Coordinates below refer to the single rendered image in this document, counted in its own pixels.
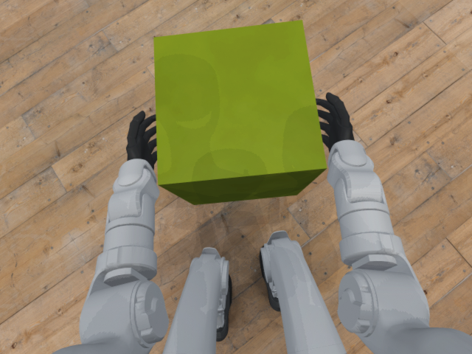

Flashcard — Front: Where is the robot right hand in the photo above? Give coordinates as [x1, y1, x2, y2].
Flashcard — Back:
[316, 92, 355, 152]

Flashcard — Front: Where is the robot left forearm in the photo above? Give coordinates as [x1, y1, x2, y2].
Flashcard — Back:
[79, 159, 159, 343]

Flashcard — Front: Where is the robot left hand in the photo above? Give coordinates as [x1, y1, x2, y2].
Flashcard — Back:
[126, 111, 157, 170]

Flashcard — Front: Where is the left robot thigh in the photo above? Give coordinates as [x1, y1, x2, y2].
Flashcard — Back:
[162, 254, 229, 354]

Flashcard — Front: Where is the robot right upper arm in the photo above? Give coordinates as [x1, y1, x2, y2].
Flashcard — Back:
[337, 268, 472, 354]

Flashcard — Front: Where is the robot left upper arm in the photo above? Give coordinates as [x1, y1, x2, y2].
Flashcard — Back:
[52, 280, 169, 354]

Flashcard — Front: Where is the robot right forearm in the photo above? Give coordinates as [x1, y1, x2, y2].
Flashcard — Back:
[327, 140, 430, 318]

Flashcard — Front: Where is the right robot foot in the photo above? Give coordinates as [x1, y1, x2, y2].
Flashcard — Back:
[260, 246, 280, 312]

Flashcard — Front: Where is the carton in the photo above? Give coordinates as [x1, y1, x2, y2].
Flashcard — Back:
[153, 20, 327, 205]

